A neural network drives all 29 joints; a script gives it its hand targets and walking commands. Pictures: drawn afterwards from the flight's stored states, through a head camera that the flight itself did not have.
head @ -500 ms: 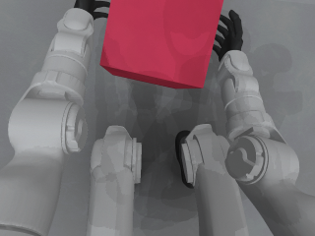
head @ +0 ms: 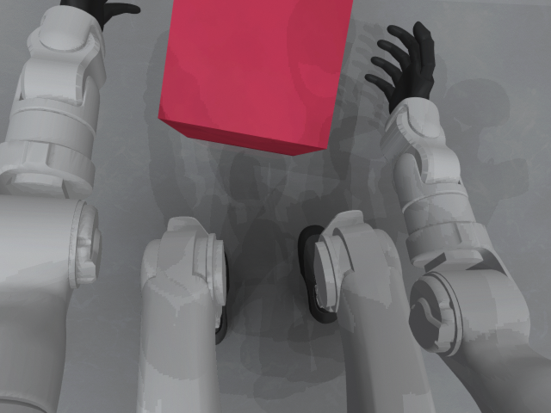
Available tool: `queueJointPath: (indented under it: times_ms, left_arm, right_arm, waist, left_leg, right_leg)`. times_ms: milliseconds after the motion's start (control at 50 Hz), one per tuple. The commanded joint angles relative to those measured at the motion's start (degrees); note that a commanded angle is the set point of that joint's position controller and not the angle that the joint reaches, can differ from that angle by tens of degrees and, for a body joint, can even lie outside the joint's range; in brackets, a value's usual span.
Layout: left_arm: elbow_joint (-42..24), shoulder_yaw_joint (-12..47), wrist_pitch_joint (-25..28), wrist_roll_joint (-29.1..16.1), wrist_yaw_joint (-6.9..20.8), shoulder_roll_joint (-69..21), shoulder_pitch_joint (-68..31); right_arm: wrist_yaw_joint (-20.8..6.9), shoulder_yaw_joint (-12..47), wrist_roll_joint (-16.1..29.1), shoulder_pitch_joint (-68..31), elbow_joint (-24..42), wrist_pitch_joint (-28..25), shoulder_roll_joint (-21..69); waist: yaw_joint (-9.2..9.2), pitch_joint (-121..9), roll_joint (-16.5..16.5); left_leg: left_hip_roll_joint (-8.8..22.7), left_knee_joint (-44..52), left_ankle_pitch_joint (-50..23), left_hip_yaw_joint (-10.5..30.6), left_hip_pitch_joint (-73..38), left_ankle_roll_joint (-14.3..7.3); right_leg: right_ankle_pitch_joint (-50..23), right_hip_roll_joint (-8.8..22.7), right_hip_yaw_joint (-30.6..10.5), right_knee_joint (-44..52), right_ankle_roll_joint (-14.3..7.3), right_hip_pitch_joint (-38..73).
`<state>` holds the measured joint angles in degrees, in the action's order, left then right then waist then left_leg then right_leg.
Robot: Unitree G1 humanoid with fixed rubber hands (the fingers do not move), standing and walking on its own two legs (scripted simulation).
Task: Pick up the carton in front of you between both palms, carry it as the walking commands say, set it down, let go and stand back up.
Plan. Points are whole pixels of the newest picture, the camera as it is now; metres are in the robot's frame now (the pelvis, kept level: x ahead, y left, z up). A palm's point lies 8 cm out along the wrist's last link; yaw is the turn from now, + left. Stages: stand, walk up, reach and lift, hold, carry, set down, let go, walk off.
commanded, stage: set down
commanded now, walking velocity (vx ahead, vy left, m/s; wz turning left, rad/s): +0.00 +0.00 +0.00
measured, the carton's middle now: (252, 78) +0.53 +0.04 -0.27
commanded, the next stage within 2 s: let go in 0.78 s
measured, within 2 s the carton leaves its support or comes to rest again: neither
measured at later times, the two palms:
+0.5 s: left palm out of the picture +0.55 +0.23 +0.03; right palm (517, 62) +0.47 -0.15 +0.03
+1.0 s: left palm out of the picture +0.53 +0.25 +0.17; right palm out of the picture +0.46 -0.15 +0.17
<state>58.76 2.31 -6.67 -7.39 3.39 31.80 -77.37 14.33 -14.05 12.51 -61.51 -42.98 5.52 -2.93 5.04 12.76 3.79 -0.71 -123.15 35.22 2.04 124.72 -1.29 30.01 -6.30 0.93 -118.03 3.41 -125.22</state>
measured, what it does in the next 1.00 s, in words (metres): rises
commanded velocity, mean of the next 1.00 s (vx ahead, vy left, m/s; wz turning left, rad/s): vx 0.00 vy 0.00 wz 0.00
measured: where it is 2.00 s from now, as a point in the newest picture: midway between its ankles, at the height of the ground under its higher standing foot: (267, 300)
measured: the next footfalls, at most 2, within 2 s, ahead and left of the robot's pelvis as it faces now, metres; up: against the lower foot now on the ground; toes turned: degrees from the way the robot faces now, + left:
none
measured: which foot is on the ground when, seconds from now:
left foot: down 0.00-1.00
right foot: down 0.00-1.00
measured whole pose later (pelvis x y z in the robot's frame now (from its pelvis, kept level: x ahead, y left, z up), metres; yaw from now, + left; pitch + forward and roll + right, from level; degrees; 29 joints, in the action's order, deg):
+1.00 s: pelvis +0.05 +0.01 +0.27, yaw +5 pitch +40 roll -2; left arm 52.8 -14.1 -7.8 7.2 6.7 21.8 -55.6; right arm 7.1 -16.3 -2.8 -36.0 -29.2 8.2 2.5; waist 6.2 -4.4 -0.1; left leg -3.5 -61.9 20.2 3.4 81.4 -0.8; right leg 18.1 -2.4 -2.1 -59.1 1.8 -81.1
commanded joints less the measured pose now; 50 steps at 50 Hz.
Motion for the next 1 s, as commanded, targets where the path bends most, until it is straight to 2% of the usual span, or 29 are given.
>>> queueJointPath:
  times_ms: [0, 60, 80, 120, 140, 200, 240, 300, 320, 340, 360, 380, 460, 480, 500, 560, 580, 620, 640, 680, 700, 760, 780, 820, 840, 880, 900, 920, 980]
  left_arm:
    - [-3.63, -6.05, -0.69, 1.00, 2.06, 5.67, -11.23]
    - [-4.27, -7.55, -0.07, 1.94, 2.74, 7.07, -11.89]
    - [-2.22, -8.52, -0.25, 3.13, 2.96, 6.36, -10.26]
    - [-3.49, -6.49, -0.17, 2.56, 3.14, 5.11, -10.41]
    - [-6.71, -6.30, -0.22, 2.50, 3.91, 4.21, -10.64]
    - [-0.06, -8.81, -0.89, 3.56, 4.42, 4.98, -9.43]
    - [-6.61, -9.99, 0.25, 4.97, 4.35, 4.76, -10.09]
    - [-5.63, -9.67, -0.81, 5.67, 4.53, 7.25, -9.88]
    - [-6.92, -11.86, -1.12, 5.14, 4.61, 5.72, -7.45]
    - [-10.04, -9.99, -1.21, 5.23, 4.84, 5.21, -7.96]
    - [-7.62, -10.71, -1.74, 6.33, 4.60, 6.77, -5.00]
    - [-10.73, -11.09, -1.90, 7.65, 4.55, 5.51, -5.42]
    - [-14.41, -10.91, -2.33, 6.69, 5.41, 6.00, -5.82]
    - [-11.99, -11.86, -2.47, 6.30, 5.46, 5.47, -5.02]
    - [-10.62, -10.50, -2.91, 7.45, 5.70, 3.09, -2.42]
    - [-11.35, -12.93, -2.13, 8.04, 5.94, 5.31, -1.33]
    - [-11.97, -13.52, -1.31, 7.73, 6.24, 3.61, -1.37]
    - [-9.41, -12.65, -1.75, 9.78, 6.56, 3.68, -1.71]
    - [-11.63, -13.37, -1.25, 8.98, 6.25, 3.46, 0.07]
    - [-9.14, -10.59, -1.83, 7.77, 6.05, -0.12, -0.88]
    - [-10.15, -11.81, -1.96, 8.76, 6.31, 0.63, -0.71]
    - [-9.18, -12.60, -2.31, 9.90, 6.63, 0.97, -1.87]
    - [-8.14, -15.75, -1.97, 11.87, 6.32, 3.43, -0.69]
    - [-9.68, -15.57, -1.22, 12.02, 5.89, 1.44, 0.42]
    - [-6.31, -16.28, -1.44, 13.67, 5.22, 0.64, 3.75]
    - [-9.02, -16.38, -0.91, 14.05, 4.41, -2.97, 9.83]
    - [-8.78, -16.06, -0.89, 14.08, 4.04, -4.20, 11.48]
    - [-9.56, -18.04, -0.61, 15.17, 3.18, -4.64, 15.08]
    - [-13.99, -18.37, 1.38, 14.01, 0.76, -7.49, 23.20]
  right_arm:
    - [1.17, -1.86, -5.44, -7.51, 11.40, 1.19, -3.88]
    - [1.05, -1.31, -6.72, -4.95, 11.17, 1.64, -0.16]
    - [0.82, -0.56, -6.45, -6.49, 11.22, 2.08, -0.31]
    - [0.83, -1.89, -7.71, -1.07, 10.00, 2.65, 0.65]
    - [0.95, -3.99, -8.12, -3.48, 12.65, 2.69, -1.77]
    - [0.82, -2.67, -9.14, -1.85, 12.61, 3.28, 1.09]
    - [0.11, -1.03, -7.50, -3.25, 15.14, 2.99, 2.87]
    - [0.58, -3.49, -8.90, -2.60, 16.20, 3.99, -1.18]
    - [0.53, -1.33, -7.94, 0.22, 16.49, 4.43, 3.31]
    - [0.56, -2.06, -7.89, 2.42, 16.95, 4.44, 2.96]
    - [0.16, -2.21, -8.50, 3.82, 18.52, 4.29, 1.65]
    - [0.11, -3.42, -8.54, 3.50, 19.80, 4.37, 1.02]
    - [0.09, -2.57, -8.76, 5.16, 24.11, 4.79, 0.36]
    - [-0.22, -2.39, -10.14, 5.47, 22.83, 4.60, 1.36]
    - [-0.68, -1.74, -8.77, 5.43, 23.18, 4.94, 3.26]
    - [-0.84, -2.40, -9.68, 8.99, 22.45, 4.90, 3.69]
    - [-0.91, -0.55, -9.37, 10.38, 22.51, 4.54, 6.00]
    - [-1.24, -3.12, -10.27, 9.72, 20.29, 4.43, 3.68]
    - [-1.79, -1.90, -9.95, 10.45, 21.38, 3.67, 4.89]
    - [-2.02, -5.21, -11.60, 8.99, 21.34, 3.97, 3.19]
    - [-2.23, -5.48, -12.19, 9.31, 21.55, 4.16, 3.94]
    - [-2.80, -5.91, -13.49, 9.26, 20.67, 4.62, 3.86]
    - [-2.89, -4.60, -12.61, 9.50, 20.51, 4.60, 4.74]
    - [-4.28, -2.67, -12.28, 10.06, 20.14, 4.21, 6.22]
    - [-4.49, -4.98, -14.18, 14.61, 18.73, 3.61, 3.81]
    - [-5.79, -4.12, -14.42, 18.30, 19.97, 2.48, 2.69]
    - [-6.34, -3.71, -16.04, 22.47, 18.70, 1.98, 1.22]
    - [-7.37, -1.67, -15.72, 24.32, 19.36, 1.71, 3.48]
    - [-10.06, 0.74, -16.73, 28.29, 18.28, 0.29, -0.05]
  waist:
    - [-1.32, -64.16, -10.33]
    - [0.37, -62.96, -8.02]
    - [-1.79, -61.28, -7.91]
    - [1.61, -64.42, -10.54]
    - [0.74, -64.50, -13.41]
    - [1.27, -62.10, -11.29]
    - [-0.97, -65.78, -12.18]
    - [0.65, -67.46, -13.75]
    - [-1.00, -69.73, -9.71]
    - [1.69, -72.56, -13.64]
    - [0.08, -75.65, -12.77]
    - [-0.61, -73.13, -16.70]
    - [1.41, -77.00, -15.15]
    - [2.49, -74.28, -10.72]
    - [-0.40, -72.50, -13.49]
    - [0.74, -70.79, -13.41]
    - [-0.42, -70.36, -12.84]
    - [1.43, -67.53, -13.27]
    - [0.65, -69.45, -12.97]
    - [4.18, -68.00, -14.71]
    - [2.56, -69.16, -15.79]
    - [4.24, -64.85, -14.93]
    - [1.10, -64.08, -12.75]
    - [-0.90, -64.87, -12.18]
    - [2.30, -66.31, -12.85]
    - [0.01, -70.25, -14.45]
    - [2.64, -69.86, -13.07]
    - [-0.53, -68.81, -13.24]
    - [-0.19, -63.45, -10.92]
  left_leg:
    - [-1.11, 17.87, -15.71, -0.97, -36.39, -0.41]
    - [-1.12, 21.66, -11.77, -0.75, -31.21, -0.98]
    - [-1.13, 23.09, -13.12, -1.00, -32.11, -1.01]
    - [-1.54, 25.64, -12.41, -1.16, -35.72, -0.63]
    - [-1.61, 25.60, -13.43, -1.54, -36.69, -0.45]
    - [-1.59, 29.57, -11.99, -1.88, -37.33, -0.61]
    - [-1.59, 29.99, -17.90, -0.96, -41.69, -1.02]
    - [-1.44, 32.62, -16.53, -1.41, -44.32, -0.40]
    - [-2.24, 34.00, -19.54, -1.85, -46.48, -0.86]
    - [-1.95, 35.44, -21.13, -1.53, -51.87, -0.31]
    - [-1.96, 35.73, -25.45, -0.80, -56.29, -0.10]
    - [-2.14, 36.79, -24.58, -0.86, -56.93, 0.07]
    - [-2.16, 39.92, -28.68, -0.99, -62.26, 0.36]
    - [-2.67, 41.98, -27.32, -0.39, -59.78, 0.27]
    - [-2.71, 44.07, -29.22, -0.24, -62.17, 0.05]
    - [-2.42, 47.16, -27.72, -0.08, -61.61, 0.11]
    - [-3.03, 47.54, -27.10, -0.76, -62.23, -0.28]
    - [-2.50, 50.66, -28.39, -0.01, -63.47, 0.12]
    - [-2.68, 51.57, -30.49, -0.01, -65.92, 0.42]
    - [-2.11, 53.50, -32.28, 1.73, -72.18, 0.81]
    - [-2.49, 54.85, -29.79, 1.23, -73.58, 0.95]
    - [-2.49, 59.08, -24.37, 1.06, -72.60, 0.98]
    - [-2.55, 61.25, -24.60, 0.55, -71.14, 0.70]
    - [-2.56, 62.35, -28.56, 0.36, -71.98, 0.51]
    - [-2.45, 63.15, -33.54, 0.83, -76.29, 0.95]
    - [-2.43, 64.42, -38.97, 0.43, -84.29, 1.73]
    - [-2.21, 64.45, -40.49, 0.92, -86.16, 2.05]
    - [-2.61, 66.45, -40.88, 1.27, -88.75, 1.76]
    - [-2.36, 70.32, -40.24, 1.22, -87.00, 2.23]
  right_leg:
    - [-12.09, -0.62, 5.94, 13.62, 0.98, 30.50]
    - [-12.13, -0.30, 5.34, 16.76, 0.96, 35.91]
    - [-11.83, -0.87, 4.99, 17.68, 1.41, 32.35]
    - [-12.26, -0.92, 5.12, 20.50, 0.89, 36.53]
    - [-12.92, -0.64, 4.61, 20.99, 0.94, 34.50]
    - [-11.48, -1.01, 5.21, 25.03, 1.39, 36.73]
    - [-15.71, -0.62, 3.90, 25.43, 1.53, 36.41]
    - [-13.81, -0.29, 4.54, 28.41, 1.54, 37.55]
    - [-16.06, -0.58, 4.37, 30.19, 2.20, 41.46]
    - [-17.42, -0.39, 5.30, 30.47, 1.88, 41.19]
    - [-18.33, -0.42, 5.64, 31.08, 2.34, 40.11]
    - [-17.08, -0.26, 4.79, 32.78, 1.60, 40.06]
    - [-20.87, 0.05, 4.85, 37.12, 1.92, 44.71]
    - [-20.76, -0.32, 4.91, 38.38, 1.87, 46.67]
    - [-21.09, -0.14, 4.64, 39.71, 2.01, 45.07]
    - [-20.60, 0.33, 4.02, 42.77, 2.40, 46.62]
    - [-20.83, 0.36, 3.57, 44.14, 2.11, 50.78]
    - [-21.28, 0.32, 3.61, 46.82, 2.08, 47.70]
    - [-22.33, -0.02, 4.38, 46.82, 1.97, 50.36]
    - [-22.19, 0.67, 5.06, 48.58, 2.44, 46.37]
    - [-20.30, 0.66, 4.45, 50.24, 2.02, 47.89]
    - [-18.33, 1.25, 4.51, 54.96, 1.91, 52.38]
    - [-18.63, 1.40, 4.62, 55.27, 2.18, 53.50]
    - [-22.13, 1.42, 3.56, 56.71, 1.98, 59.37]
    - [-25.25, 1.38, 4.08, 58.17, 2.02, 58.79]
    - [-26.69, 1.37, 4.52, 59.88, 1.92, 60.13]
    - [-28.52, 1.39, 4.46, 61.01, 1.91, 59.52]
    - [-27.49, 1.37, 4.11, 61.89, 1.47, 61.02]
    - [-27.10, 2.10, 3.01, 65.44, 0.20, 66.14]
